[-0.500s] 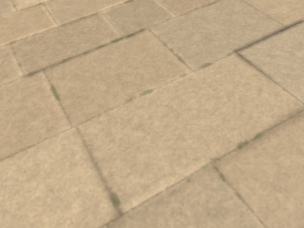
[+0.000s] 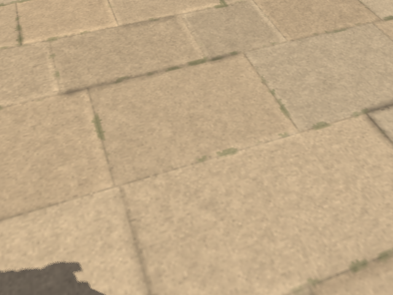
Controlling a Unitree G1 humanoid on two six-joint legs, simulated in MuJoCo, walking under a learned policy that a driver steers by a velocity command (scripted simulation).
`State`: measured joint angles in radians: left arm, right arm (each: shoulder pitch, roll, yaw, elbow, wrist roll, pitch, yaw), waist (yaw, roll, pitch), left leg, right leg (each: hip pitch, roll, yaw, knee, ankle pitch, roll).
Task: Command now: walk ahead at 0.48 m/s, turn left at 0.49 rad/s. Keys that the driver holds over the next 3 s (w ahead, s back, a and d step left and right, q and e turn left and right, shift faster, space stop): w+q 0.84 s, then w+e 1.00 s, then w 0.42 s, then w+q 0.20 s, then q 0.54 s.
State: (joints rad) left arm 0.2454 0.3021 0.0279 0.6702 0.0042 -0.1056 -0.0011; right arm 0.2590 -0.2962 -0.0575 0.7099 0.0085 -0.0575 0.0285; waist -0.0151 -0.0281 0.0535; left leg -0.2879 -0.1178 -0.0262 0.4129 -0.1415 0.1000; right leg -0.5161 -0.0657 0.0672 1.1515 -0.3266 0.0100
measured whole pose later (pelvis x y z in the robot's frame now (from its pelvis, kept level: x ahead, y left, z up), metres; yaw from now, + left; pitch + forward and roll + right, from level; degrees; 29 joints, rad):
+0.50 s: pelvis +0.28 -0.05 +0.00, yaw +18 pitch +1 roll -1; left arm 0.29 0.26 0.05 0.70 0.01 -0.10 0.00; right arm 0.26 -0.32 -0.07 0.68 0.03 -0.01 0.00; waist 0.03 0.05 0.03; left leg -0.58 0.05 -0.07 1.16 -0.29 -0.01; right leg -0.20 0.02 -0.07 0.38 -0.20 -0.03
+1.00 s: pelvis +0.51 +0.11 +0.00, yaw +32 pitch +0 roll +0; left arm 0.21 0.32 0.05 0.74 -0.02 -0.09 0.00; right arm 0.25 -0.27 -0.05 0.68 0.00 -0.06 0.03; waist -0.01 -0.04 0.06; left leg -0.25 -0.10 0.03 0.41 -0.17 0.10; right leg -0.57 -0.12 0.03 1.14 -0.28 0.02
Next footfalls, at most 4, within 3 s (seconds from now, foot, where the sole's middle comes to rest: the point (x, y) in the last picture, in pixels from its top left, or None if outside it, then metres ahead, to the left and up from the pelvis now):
0.28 right None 0.36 -0.14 -0.77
0.80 left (141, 273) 0.53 0.20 -0.77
1.36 right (156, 179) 0.91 0.17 -0.77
1.82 left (95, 141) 1.10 0.44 -0.77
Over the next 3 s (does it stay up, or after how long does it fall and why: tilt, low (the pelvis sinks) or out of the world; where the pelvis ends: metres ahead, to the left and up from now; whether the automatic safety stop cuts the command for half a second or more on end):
stays up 1.45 0.32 -0.01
